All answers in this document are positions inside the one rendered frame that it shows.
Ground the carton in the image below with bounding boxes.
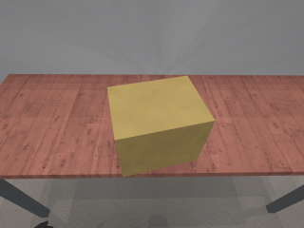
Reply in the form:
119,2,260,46
107,76,215,177

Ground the table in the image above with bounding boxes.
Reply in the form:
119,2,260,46
0,74,304,218

